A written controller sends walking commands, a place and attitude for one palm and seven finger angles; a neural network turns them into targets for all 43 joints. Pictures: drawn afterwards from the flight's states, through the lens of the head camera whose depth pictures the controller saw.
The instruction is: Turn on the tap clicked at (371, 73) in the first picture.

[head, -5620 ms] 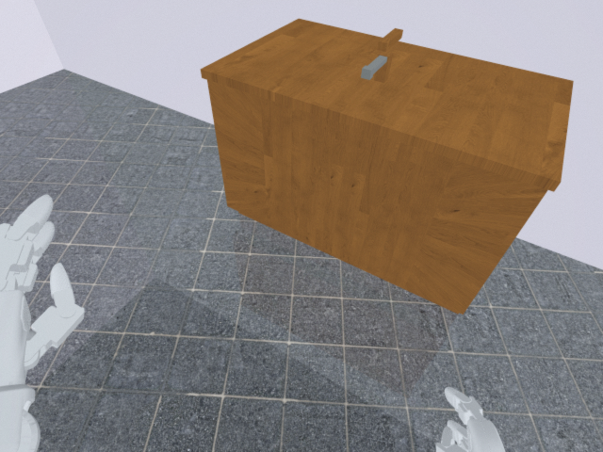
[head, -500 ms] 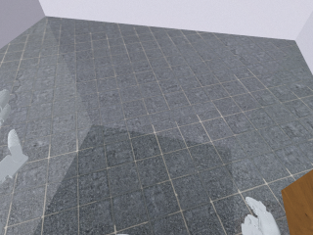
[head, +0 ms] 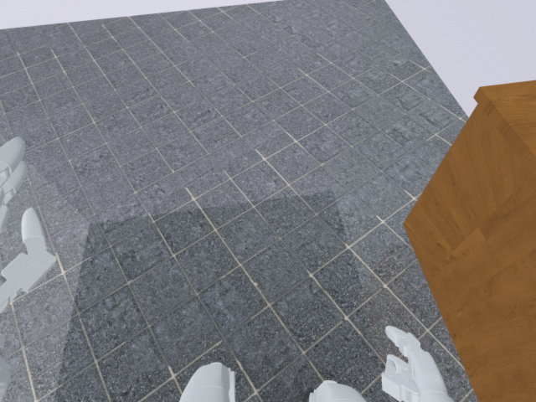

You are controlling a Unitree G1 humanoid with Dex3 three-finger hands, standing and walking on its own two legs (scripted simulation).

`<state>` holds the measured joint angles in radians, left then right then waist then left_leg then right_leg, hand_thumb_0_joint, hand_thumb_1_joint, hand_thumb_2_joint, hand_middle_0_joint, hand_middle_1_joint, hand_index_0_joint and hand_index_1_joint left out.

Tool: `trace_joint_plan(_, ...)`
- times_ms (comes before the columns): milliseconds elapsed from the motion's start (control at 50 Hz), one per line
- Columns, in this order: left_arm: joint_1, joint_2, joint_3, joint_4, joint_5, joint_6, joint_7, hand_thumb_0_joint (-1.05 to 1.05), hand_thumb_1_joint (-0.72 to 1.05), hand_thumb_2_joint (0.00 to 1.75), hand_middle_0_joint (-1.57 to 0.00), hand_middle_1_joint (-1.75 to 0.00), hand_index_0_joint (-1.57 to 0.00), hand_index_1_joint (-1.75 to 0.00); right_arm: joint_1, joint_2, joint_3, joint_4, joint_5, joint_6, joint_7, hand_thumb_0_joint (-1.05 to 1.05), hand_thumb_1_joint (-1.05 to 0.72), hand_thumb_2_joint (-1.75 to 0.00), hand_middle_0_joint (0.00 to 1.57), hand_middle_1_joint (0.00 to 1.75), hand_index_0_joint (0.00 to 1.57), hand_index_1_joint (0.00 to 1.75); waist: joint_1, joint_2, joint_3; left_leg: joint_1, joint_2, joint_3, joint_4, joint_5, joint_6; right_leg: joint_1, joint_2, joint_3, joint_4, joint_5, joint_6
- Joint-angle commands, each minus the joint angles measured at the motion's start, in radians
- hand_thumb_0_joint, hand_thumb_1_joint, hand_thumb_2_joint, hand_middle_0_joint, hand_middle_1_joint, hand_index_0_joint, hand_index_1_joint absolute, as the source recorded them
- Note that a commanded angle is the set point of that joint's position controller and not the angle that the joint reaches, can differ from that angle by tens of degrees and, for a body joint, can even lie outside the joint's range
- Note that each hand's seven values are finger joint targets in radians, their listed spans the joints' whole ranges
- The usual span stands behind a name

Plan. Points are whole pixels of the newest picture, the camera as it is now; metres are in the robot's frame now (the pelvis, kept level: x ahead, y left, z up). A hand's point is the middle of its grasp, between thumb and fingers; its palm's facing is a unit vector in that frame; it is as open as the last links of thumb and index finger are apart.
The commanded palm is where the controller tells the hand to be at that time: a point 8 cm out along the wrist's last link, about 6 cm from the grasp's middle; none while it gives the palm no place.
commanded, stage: turn to face it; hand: left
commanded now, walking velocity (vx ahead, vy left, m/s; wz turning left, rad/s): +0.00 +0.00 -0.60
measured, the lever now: out of the picture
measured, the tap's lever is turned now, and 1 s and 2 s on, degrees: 0 0 0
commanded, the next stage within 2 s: none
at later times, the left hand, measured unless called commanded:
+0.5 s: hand (134, 276) +0.21 +0.13 +0.18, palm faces +0.15 -0.87 -0.47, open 7.5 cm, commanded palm +0.17 +0.19 +0.19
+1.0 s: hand (222, 303) +0.19 +0.05 +0.18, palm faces -0.11 -0.90 -0.43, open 7.4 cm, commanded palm +0.17 +0.10 +0.19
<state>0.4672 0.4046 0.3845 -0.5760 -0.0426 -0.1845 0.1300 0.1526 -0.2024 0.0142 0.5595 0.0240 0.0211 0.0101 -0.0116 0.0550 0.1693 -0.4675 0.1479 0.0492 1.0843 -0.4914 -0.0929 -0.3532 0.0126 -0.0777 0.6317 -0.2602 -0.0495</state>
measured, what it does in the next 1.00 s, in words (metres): walks backwards, turning right: left foot, then right foot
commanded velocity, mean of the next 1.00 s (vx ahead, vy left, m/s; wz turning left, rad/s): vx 0.00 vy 0.00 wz -0.60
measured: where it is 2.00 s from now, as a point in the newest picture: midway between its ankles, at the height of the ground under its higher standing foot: outside the picture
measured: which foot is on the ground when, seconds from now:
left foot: up 0.00-0.20, down 0.22-0.52, up 0.54-0.90, down 0.92-1.00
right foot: down 0.00-0.24, up 0.26-0.50, down 0.52-0.94, up 0.96-1.00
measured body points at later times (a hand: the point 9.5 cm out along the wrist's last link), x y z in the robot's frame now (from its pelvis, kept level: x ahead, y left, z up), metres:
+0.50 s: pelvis -0.06 -0.03 +0.00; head -0.03 -0.05 +0.45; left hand +0.20 +0.18 +0.21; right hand +0.05 -0.26 -0.09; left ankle +0.01 +0.13 -0.72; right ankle -0.09 -0.14 -0.72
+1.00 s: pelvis -0.12 -0.04 +0.01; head -0.09 -0.04 +0.46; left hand +0.19 +0.10 +0.21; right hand -0.10 -0.35 -0.06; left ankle -0.04 +0.08 -0.72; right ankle -0.12 -0.13 -0.69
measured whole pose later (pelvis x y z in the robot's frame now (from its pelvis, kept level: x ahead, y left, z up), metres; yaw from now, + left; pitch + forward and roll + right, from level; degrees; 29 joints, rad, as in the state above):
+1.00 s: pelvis -0.12 -0.04 +0.01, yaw -34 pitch +0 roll +2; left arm 0.46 0.40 0.38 -0.54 -0.02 -0.18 0.14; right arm 0.18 -0.24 -0.03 0.51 0.01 0.06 -0.03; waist 0.03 -0.06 0.05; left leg -0.25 0.06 0.12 0.54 -0.28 -0.03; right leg -0.48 0.07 0.04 0.84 -0.38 0.00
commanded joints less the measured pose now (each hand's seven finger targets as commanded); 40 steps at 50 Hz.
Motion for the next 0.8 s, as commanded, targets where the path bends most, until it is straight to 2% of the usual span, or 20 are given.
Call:
trace_joint_plan(0, 0.094, 0.190, 0.219, -0.236, -0.027, -0.062, 0.042, 0.00, 0.90, 0.90, -0.20, -0.30, -0.20, -0.30, -0.082, -0.070, -0.046, -0.159, -0.006, -0.011, -0.020, 0.00, -0.90, -0.90, 0.20, 0.30, 0.20, 0.30, 0.020, -0.155, -0.351, -0.060, -0.026, -0.042, 0.009, 0.034, -0.002, 0.248, -0.273, 0.330, -0.225, 0.427, -0.121)
trace_joint_plan(100, 0.082, 0.171, 0.184, -0.181, -0.019, -0.049, 0.047, 0.00, 0.90, 0.90, -0.20, -0.30, -0.20, -0.30, -0.066, -0.103, -0.060, -0.159, -0.008, -0.014, -0.036, 0.00, -0.90, -0.90, 0.20, 0.30, 0.20, 0.30, 0.045, -0.205, -0.297, 0.126, -0.078, 0.001, -0.313, 0.032, 0.023, 0.062, -0.234, 0.405, -0.312, 0.039, -0.119)
trace_joint_plan(160, 0.016, 0.142, 0.126, -0.194, -0.011, -0.046, 0.042, 0.00, 0.90, 0.90, -0.20, -0.30, -0.20, -0.30, -0.028, -0.122, -0.060, -0.158, -0.006, -0.018, -0.039, 0.00, -0.90, -0.90, 0.20, 0.30, 0.20, 0.30, 0.020, -0.131, -0.291, 0.317, -0.078, 0.011, -0.599, 0.133, 0.047, -0.034, -0.187, 0.386, -0.268, -0.066, -0.054)
trace_joint_plan(180, -0.013, 0.145, 0.121, -0.204, -0.006, -0.056, 0.036, 0.00, 0.90, 0.90, -0.20, -0.30, -0.20, -0.30, -0.012, -0.133, -0.065, -0.164, -0.011, -0.024, -0.046, 0.00, -0.90, -0.90, 0.20, 0.30, 0.20, 0.30, 0.013, -0.066, -0.270, 0.381, -0.011, -0.042, -0.718, 0.118, 0.084, -0.101, -0.125, 0.355, -0.163, -0.084, -0.012)
trace_joint_plan(200, -0.047, 0.139, 0.116, -0.218, 0.002, -0.068, 0.029, 0.00, 0.90, 0.90, -0.20, -0.30, -0.20, -0.30, -0.029, -0.161, -0.074, -0.183, -0.019, -0.028, -0.052, 0.00, -0.90, -0.90, 0.20, 0.30, 0.20, 0.30, 0.022, 0.138, -0.211, 0.391, 0.167, -0.220, -0.805, 0.130, 0.160, -0.234, -0.012, 0.256, 0.033, -0.189, 0.039)
trace_joint_plan(220, -0.060, 0.156, 0.129, -0.206, 0.022, -0.076, 0.030, 0.00, 0.90, 0.90, -0.20, -0.30, -0.20, -0.30, -0.046, -0.145, -0.068, -0.186, -0.016, -0.033, -0.055, 0.00, -0.90, -0.90, 0.20, 0.30, 0.20, 0.30, 0.035, 0.284, -0.206, 0.268, 0.327, -0.316, -0.879, 0.099, 0.239, -0.216, 0.024, 0.110, 0.366, -0.264, 0.076)
trace_joint_plan(240, -0.063, 0.147, 0.119, -0.155, 0.031, -0.077, 0.028, 0.00, 0.90, 0.90, -0.20, -0.30, -0.20, -0.30, -0.054, -0.122, -0.068, -0.183, -0.018, -0.039, -0.054, 0.00, -0.90, -0.90, 0.20, 0.30, 0.20, 0.30, 0.022, 0.249, -0.154, 0.096, 0.343, -0.312, -0.901, 0.039, 0.260, -0.161, -0.009, 0.119, 0.568, -0.230, 0.083)
trace_joint_plan(260, -0.109, 0.137, 0.097, -0.183, 0.032, -0.081, 0.019, 0.00, 0.90, 0.90, -0.20, -0.30, -0.20, -0.30, -0.048, -0.115, -0.073, -0.179, -0.012, -0.045, -0.046, 0.00, -0.90, -0.90, 0.20, 0.30, 0.20, 0.30, 0.024, 0.200, -0.124, 0.076, 0.318, -0.230, -0.861, 0.085, 0.259, -0.173, -0.039, 0.129, 0.618, -0.199, 0.090)
trace_joint_plan(300, -0.102, 0.086, 0.040, -0.152, 0.029, -0.075, 0.021, 0.00, 0.90, 0.90, -0.20, -0.30, -0.20, -0.30, -0.037, -0.131, -0.076, -0.167, 0.000, -0.060, -0.030, 0.00, -0.90, -0.90, 0.20, 0.30, 0.20, 0.30, 0.027, 0.184, -0.103, 0.123, 0.251, -0.054, -0.798, 0.192, 0.205, -0.187, -0.053, 0.054, 0.508, -0.191, 0.106)
trace_joint_plan(380, -0.129, 0.098, 0.031, -0.201, 0.025, -0.075, 0.025, 0.00, 0.90, 0.90, -0.20, -0.30, -0.20, -0.30, 0.012, -0.144, -0.074, -0.169, -0.003, -0.096, -0.019, 0.00, -0.90, -0.90, 0.20, 0.30, 0.20, 0.30, 0.009, 0.240, -0.162, 0.201, 0.227, 0.019, -0.730, 0.393, 0.155, -0.041, -0.024, -0.048, 0.184, -0.209, 0.117)
trace_joint_plan(440, -0.122, 0.124, 0.069, -0.182, 0.018, -0.067, 0.023, 0.00, 0.90, 0.90, -0.20, -0.30, -0.20, -0.30, 0.034, -0.140, -0.074, -0.167, -0.007, -0.114, -0.010, 0.00, -0.90, -0.90, 0.20, 0.30, 0.20, 0.30, 0.018, 0.215, -0.223, 0.242, 0.207, 0.085, -0.581, 0.492, 0.112, 0.100, 0.007, -0.085, -0.048, -0.094, 0.108)
trace_joint_plan(460, -0.096, 0.131, 0.078, -0.158, 0.021, -0.058, 0.022, 0.00, 0.90, 0.90, -0.20, -0.30, -0.20, -0.30, 0.037, -0.138, -0.073, -0.169, -0.005, -0.113, -0.008, 0.00, -0.90, -0.90, 0.20, 0.30, 0.20, 0.30, 0.021, 0.178, -0.239, 0.212, 0.189, 0.106, -0.508, 0.460, 0.091, 0.170, -0.006, -0.070, -0.134, -0.005, 0.093)
trace_joint_plan(480, -0.102, 0.153, 0.097, -0.159, 0.020, -0.062, 0.024, 0.00, 0.90, 0.90, -0.20, -0.30, -0.20, -0.30, 0.036, -0.119, -0.068, -0.169, 0.002, -0.112, -0.004, 0.00, -0.90, -0.90, 0.20, 0.30, 0.20, 0.30, 0.020, 0.033, -0.266, 0.173, 0.138, 0.135, -0.359, 0.370, 0.062, 0.234, -0.088, 0.029, -0.212, 0.145, 0.053)
trace_joint_plan(500, -0.086, 0.221, 0.156, -0.150, 0.020, -0.074, 0.035, 0.00, 0.90, 0.90, -0.20, -0.30, -0.20, -0.30, 0.015, -0.085, -0.056, -0.183, -0.001, -0.106, -0.009, 0.00, -0.90, -0.90, 0.20, 0.30, 0.20, 0.30, 0.031, -0.232, -0.277, -0.037, 0.018, 0.147, -0.156, 0.030, 0.017, 0.355, -0.255, 0.310, -0.217, 0.593, -0.046)
trace_joint_plan(520, -0.043, 0.225, 0.191, -0.117, -0.009, -0.059, 0.039, 0.00, 0.90, 0.90, -0.20, -0.30, -0.20, -0.30, -0.020, -0.088, -0.057, -0.193, 0.006, -0.097, -0.016, 0.00, -0.90, -0.90, 0.20, 0.30, 0.20, 0.30, 0.054, -0.372, -0.327, -0.135, -0.053, 0.034, 0.028, -0.120, 0.002, 0.344, -0.333, 0.483, -0.228, 0.729, -0.099)
trace_joint_plan(540, -0.012, 0.216, 0.180, -0.155, -0.020, -0.051, 0.035, 0.00, 0.90, 0.90, -0.20, -0.30, -0.20, -0.30, -0.048, -0.086, -0.058, -0.192, 0.006, -0.081, -0.015, 0.00, -0.90, -0.90, 0.20, 0.30, 0.20, 0.30, 0.043, -0.334, -0.329, -0.158, -0.031, -0.064, 0.114, -0.066, 0.003, 0.345, -0.347, 0.490, -0.224, 0.682, -0.116)
trace_joint_plan(560, 0.051, 0.208, 0.202, -0.154, -0.022, -0.052, 0.036, 0.00, 0.90, 0.90, -0.20, -0.30, -0.20, -0.30, -0.061, -0.069, -0.041, -0.181, 0.002, -0.058, -0.014, 0.00, -0.90, -0.90, 0.20, 0.30, 0.20, 0.30, 0.042, -0.216, -0.352, -0.196, -0.021, -0.084, 0.147, -0.033, 0.000, 0.391, -0.333, 0.461, -0.177, 0.644, -0.142)
trace_joint_plan(580, 0.083, 0.183, 0.194, -0.171, -0.027, -0.061, 0.037, 0.00, 0.90, 0.90, -0.20, -0.30, -0.20, -0.30, -0.062, -0.052, -0.029, -0.168, -0.003, -0.036, -0.014, 0.00, -0.90, -0.90, 0.20, 0.30, 0.20, 0.30, 0.034, -0.180, -0.364, -0.195, -0.024, -0.072, 0.139, 0.010, -0.007, 0.413, -0.301, 0.375, -0.172, 0.626, -0.132)
trace_joint_plan(660, 0.070, 0.163, 0.175, -0.172, -0.026, -0.062, 0.039, 0.00, 0.90, 0.90, -0.20, -0.30, -0.20, -0.30, -0.088, -0.076, -0.046, -0.155, -0.005, -0.004, -0.032, 0.00, -0.90, -0.90, 0.20, 0.30, 0.20, 0.30, 0.020, -0.174, -0.318, -0.068, -0.035, -0.043, -0.051, 0.061, -0.004, 0.263, -0.259, 0.335, -0.236, 0.471, -0.121)
trace_joint_plan(780, 0.025, 0.151, 0.124, -0.175, -0.013, -0.048, 0.045, 0.00, 0.90, 0.90, -0.20, -0.30, -0.20, -0.30, -0.067, -0.110, -0.054, -0.171, -0.005, 0.000, -0.036, 0.00, -0.90, -0.90, 0.20, 0.30, 0.20, 0.30, 0.047, -0.182, -0.299, 0.100, -0.085, -0.017, -0.350, 0.051, 0.027, 0.147, -0.239, 0.448, -0.301, 0.178, -0.129)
